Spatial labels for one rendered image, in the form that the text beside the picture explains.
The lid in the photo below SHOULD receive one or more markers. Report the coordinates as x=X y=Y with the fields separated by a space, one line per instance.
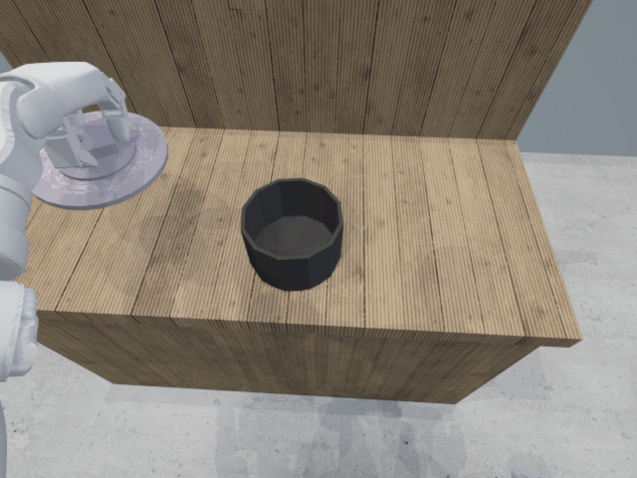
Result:
x=119 y=176

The robot left forearm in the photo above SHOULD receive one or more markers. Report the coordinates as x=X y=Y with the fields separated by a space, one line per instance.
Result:
x=29 y=111

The robot left hand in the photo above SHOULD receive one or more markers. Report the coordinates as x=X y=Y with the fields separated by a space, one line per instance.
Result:
x=78 y=85

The left robot upper arm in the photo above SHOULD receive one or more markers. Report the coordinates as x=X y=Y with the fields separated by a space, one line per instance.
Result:
x=18 y=342

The knob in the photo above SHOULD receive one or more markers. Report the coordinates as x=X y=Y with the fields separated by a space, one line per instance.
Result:
x=97 y=138

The table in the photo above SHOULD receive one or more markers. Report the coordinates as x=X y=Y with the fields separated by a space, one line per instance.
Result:
x=408 y=111

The pot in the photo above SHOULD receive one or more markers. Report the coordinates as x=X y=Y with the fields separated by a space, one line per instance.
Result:
x=292 y=230

